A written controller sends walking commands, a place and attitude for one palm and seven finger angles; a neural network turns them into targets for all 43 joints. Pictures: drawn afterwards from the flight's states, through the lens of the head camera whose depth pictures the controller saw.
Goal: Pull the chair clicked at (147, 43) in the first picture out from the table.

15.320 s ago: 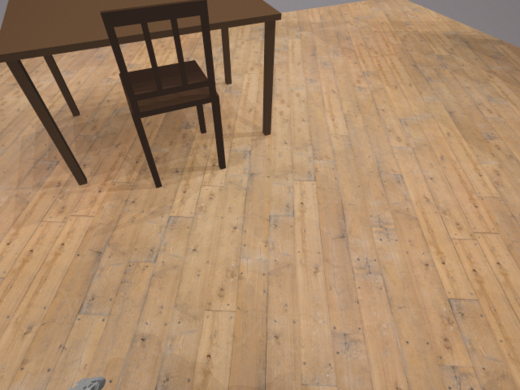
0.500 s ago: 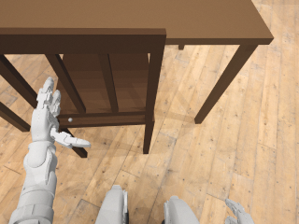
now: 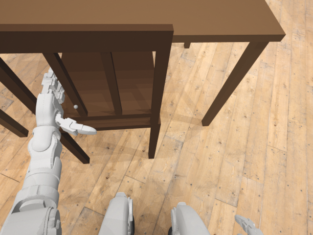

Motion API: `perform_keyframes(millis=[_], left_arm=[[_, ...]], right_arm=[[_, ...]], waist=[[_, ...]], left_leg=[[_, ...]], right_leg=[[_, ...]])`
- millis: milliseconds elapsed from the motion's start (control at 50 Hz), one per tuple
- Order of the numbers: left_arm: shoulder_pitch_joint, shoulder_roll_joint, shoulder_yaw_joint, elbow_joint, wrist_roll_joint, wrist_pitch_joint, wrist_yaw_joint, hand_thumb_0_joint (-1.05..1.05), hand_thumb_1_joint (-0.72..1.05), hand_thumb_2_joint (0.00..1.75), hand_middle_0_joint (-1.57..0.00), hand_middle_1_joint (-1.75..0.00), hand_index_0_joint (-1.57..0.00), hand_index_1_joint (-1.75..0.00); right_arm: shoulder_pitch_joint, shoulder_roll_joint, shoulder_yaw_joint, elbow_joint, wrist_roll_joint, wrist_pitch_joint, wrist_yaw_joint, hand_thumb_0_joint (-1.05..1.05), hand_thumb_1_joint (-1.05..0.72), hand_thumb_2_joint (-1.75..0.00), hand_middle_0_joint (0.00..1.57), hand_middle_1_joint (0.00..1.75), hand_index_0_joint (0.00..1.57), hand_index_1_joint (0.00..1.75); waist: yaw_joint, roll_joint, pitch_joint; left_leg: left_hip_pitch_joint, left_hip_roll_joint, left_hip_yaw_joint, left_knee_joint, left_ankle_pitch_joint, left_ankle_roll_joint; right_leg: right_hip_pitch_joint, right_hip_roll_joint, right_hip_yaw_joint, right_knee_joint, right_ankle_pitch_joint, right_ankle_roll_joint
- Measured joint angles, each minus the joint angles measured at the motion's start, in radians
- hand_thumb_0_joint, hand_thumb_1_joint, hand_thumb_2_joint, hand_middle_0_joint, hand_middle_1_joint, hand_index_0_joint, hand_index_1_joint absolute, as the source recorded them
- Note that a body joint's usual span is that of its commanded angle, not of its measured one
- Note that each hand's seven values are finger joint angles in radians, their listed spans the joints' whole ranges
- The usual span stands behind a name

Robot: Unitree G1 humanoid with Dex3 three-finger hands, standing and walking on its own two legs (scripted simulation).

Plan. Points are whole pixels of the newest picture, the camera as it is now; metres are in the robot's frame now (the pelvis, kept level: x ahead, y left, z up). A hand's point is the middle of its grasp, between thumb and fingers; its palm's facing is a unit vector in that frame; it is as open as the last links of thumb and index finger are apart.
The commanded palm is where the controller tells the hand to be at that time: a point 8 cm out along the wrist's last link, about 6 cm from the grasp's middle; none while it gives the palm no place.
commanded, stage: push the fingers through the gap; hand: left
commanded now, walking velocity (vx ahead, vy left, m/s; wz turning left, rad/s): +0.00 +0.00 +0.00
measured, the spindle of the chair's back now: (70, 89) +0.47 +0.23 +0.03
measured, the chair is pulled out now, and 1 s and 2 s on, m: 0.00 0.00 0.02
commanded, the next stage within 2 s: hook a spindle and tug to test in 0.54 s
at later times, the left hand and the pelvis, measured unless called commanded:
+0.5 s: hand (76, 103) +0.44 +0.21 +0.02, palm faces +0.12 -0.99 -0.03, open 17.0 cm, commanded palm +0.42 +0.25 +0.03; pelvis +0.00 +0.00 +0.00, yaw -1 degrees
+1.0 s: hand (79, 102) +0.44 +0.20 +0.03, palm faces +0.09 -0.99 -0.05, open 15.5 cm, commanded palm +0.41 +0.23 +0.03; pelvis +0.00 +0.00 +0.00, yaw +0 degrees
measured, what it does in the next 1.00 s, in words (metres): stands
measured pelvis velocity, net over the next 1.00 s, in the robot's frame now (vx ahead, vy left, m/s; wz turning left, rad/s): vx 0.00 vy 0.00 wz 0.00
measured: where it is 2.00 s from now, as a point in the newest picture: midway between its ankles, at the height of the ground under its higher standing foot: outside the picture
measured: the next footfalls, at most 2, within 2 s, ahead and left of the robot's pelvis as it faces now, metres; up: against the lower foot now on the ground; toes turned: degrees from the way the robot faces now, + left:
none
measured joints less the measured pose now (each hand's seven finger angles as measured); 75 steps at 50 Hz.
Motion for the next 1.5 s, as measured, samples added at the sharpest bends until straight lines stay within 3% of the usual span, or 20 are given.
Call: perform_keyframes(millis=[100, 240, 420, 600, 720, 860, 1040, 1280, 1500], left_arm=[[-0.052, -0.001, 0.015, 0.071, 0.006, 0.008, -0.005, -0.01, -0.5, 0.3, -0.06, -0.08, -0.06, -0.08], [-0.103, 0.03, 0.064, 0.09, 0.027, -0.027, 0.009, -0.01, -0.5, 0.3, -0.06, -0.08, -0.06, -0.08], [-0.059, 0.035, 0.064, 0.111, -0.002, 0.014, -0.032, -0.01, -0.5, 0.3, -0.06, -0.08, -0.06, -0.08], [-0.06, 0.024, 0.058, 0.065, 0.012, -0.046, -0.015, -0.01, -0.5, 0.3, -0.06, -0.08, -0.06, -0.08], [-0.068, 0.021, 0.033, 0.089, 0.004, -0.002, -0.03, -0.01, -0.5, 0.3, -0.06, -0.09, -0.06, -0.1], [-0.039, -0.007, 0.041, 0.06, 0.009, -0.019, 0.006, -0.01, -0.5, 0.3, -0.13, -0.29, -0.12, -0.29], [-0.061, -0.005, 0.019, 0.07, 0.016, -0.026, 0.015, -0.01, -0.47, 0.31, -0.26, -0.72, -0.26, -0.72], [-0.058, 0.001, 0.026, 0.075, 0.009, -0.015, 0.039, -0.01, -0.01, 0.51, -0.44, -1.29, -0.39, -1.29], [-0.04, -0.003, 0.032, 0.054, 0.0, -0.024, 0.018, 0.0, 0.58, 0.76, -0.46, -1.38, -0.43, -1.44]], right_arm=[[0.008, -0.004, 0.004, 0.005, -0.001, 0.01, -0.002, 0.01, -0.91, -0.9, 0.21, 0.3, 0.2, 0.3], [0.02, -0.005, -0.001, 0.009, -0.012, 0.02, -0.001, 0.0, -0.91, -0.9, 0.21, 0.3, 0.2, 0.3], [0.046, -0.007, -0.002, 0.003, 0.004, 0.046, 0.007, 0.01, -0.91, -0.9, 0.21, 0.3, 0.2, 0.3], [0.019, -0.003, -0.008, 0.013, -0.008, 0.028, 0.005, 0.0, -0.91, -0.9, 0.21, 0.3, 0.2, 0.3], [0.007, -0.004, -0.007, -0.001, 0.0, 0.038, 0.009, 0.0, -0.91, -0.9, 0.21, 0.3, 0.2, 0.3], [0.004, 0.004, -0.003, -0.011, -0.005, 0.035, 0.011, 0.0, -0.91, -0.9, 0.21, 0.3, 0.2, 0.3], [0.009, 0.004, -0.002, 0.0, -0.005, 0.043, 0.013, 0.0, -0.91, -0.9, 0.21, 0.3, 0.2, 0.3], [0.025, -0.001, -0.009, 0.003, -0.004, 0.045, 0.016, 0.0, -0.91, -0.9, 0.21, 0.3, 0.2, 0.3], [0.022, -0.002, -0.013, 0.006, -0.003, 0.048, 0.017, 0.0, -0.91, -0.9, 0.21, 0.3, 0.2, 0.3]], waist=[[-0.009, 0.0, 0.003], [-0.027, -0.003, 0.009], [-0.023, -0.001, 0.0], [-0.018, -0.01, 0.009], [-0.016, -0.002, 0.001], [-0.013, -0.006, 0.003], [-0.011, -0.001, 0.002], [-0.014, -0.001, 0.001], [-0.013, -0.006, 0.0]], left_leg=[[-0.013, 0.001, 0.001, 0.002, 0.003, 0.0], [-0.036, 0.008, 0.001, 0.016, -0.001, -0.003], [-0.006, 0.01, 0.01, -0.01, -0.002, -0.001], [-0.013, 0.007, -0.001, 0.0, -0.005, -0.003], [-0.006, 0.004, 0.0, -0.006, -0.004, 0.0], [0.0, 0.005, 0.007, -0.01, -0.003, 0.002], [-0.007, 0.002, 0.0, -0.002, -0.002, -0.001], [0.002, 0.004, 0.004, -0.013, 0.001, -0.003], [0.008, 0.004, 0.004, -0.015, -0.008, -0.003]], right_leg=[[-0.014, 0.001, 0.001, 0.004, 0.002, 0.0], [-0.039, 0.008, 0.003, 0.019, 0.0, -0.003], [-0.014, 0.008, 0.011, -0.008, 0.004, -0.001], [-0.013, 0.008, 0.001, -0.005, 0.0, -0.002], [-0.006, 0.005, 0.002, -0.012, 0.002, 0.0], [-0.004, 0.005, 0.009, -0.013, 0.003, 0.002], [-0.008, 0.003, 0.002, -0.003, 0.0, 0.0], [-0.004, 0.005, 0.006, -0.011, 0.003, -0.003], [0.005, 0.005, 0.006, -0.017, -0.003, -0.003]])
